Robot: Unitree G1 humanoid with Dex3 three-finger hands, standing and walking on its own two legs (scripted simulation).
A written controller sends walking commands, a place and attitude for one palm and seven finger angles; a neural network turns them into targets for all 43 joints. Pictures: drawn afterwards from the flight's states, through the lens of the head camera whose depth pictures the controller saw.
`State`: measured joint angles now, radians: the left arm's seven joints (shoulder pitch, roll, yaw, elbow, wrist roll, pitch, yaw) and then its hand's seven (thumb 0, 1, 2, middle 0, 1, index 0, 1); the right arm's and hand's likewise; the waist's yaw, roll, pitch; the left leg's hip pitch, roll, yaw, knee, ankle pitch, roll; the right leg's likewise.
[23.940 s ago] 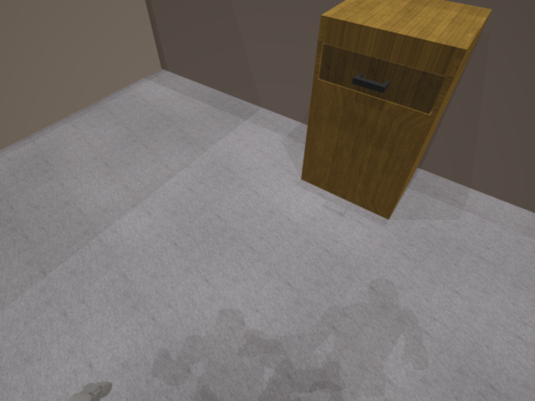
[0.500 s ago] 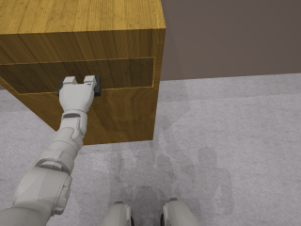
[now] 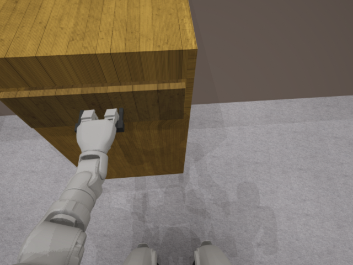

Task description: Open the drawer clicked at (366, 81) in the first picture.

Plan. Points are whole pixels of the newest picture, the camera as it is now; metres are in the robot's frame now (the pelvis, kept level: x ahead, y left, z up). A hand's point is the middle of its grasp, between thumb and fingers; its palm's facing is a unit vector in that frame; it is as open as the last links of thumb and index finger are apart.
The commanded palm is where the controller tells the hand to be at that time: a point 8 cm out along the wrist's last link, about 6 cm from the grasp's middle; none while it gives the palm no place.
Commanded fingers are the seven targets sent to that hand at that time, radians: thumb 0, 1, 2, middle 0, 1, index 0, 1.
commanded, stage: pull the drawer open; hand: left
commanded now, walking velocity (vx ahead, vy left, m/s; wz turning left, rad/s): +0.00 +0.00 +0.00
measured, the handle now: (101, 120) +0.48 +0.19 -0.03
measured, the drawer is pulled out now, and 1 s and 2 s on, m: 0.03 0.15 0.27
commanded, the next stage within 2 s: none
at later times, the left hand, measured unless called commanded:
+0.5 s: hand (102, 166) +0.36 +0.18 -0.05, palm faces -0.03 -0.05 -1.00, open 5.7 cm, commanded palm +0.32 +0.18 +0.00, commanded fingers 0.00 0.90 0.90 -0.40 -1.35 -0.40 -1.35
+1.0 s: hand (101, 189) +0.30 +0.17 -0.05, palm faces -0.02 -0.06 -1.00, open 5.6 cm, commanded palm +0.27 +0.18 +0.00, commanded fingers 0.00 0.90 0.90 -0.40 -1.35 -0.40 -1.35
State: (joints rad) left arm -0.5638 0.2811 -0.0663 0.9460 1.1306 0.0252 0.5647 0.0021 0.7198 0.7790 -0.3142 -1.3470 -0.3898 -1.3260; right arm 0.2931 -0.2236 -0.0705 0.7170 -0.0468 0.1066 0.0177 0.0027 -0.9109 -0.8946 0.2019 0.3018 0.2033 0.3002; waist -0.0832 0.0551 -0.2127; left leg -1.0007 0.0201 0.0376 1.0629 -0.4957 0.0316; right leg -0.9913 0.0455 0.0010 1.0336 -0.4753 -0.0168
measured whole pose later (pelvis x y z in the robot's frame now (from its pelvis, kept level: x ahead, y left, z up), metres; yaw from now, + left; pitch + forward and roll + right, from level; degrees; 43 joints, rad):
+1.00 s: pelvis +0.00 -0.02 +0.01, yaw +1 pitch +19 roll +0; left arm -0.10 0.22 -0.17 0.55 1.14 0.09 0.59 0.01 0.71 0.80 -0.30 -1.35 -0.41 -1.34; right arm 0.18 -0.22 -0.05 0.65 -0.04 0.10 0.00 0.01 -0.91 -0.89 0.20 0.30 0.20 0.30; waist -0.02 0.04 -0.20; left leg -0.86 0.01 0.03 1.02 -0.48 0.01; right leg -0.86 0.04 -0.01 1.02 -0.49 -0.04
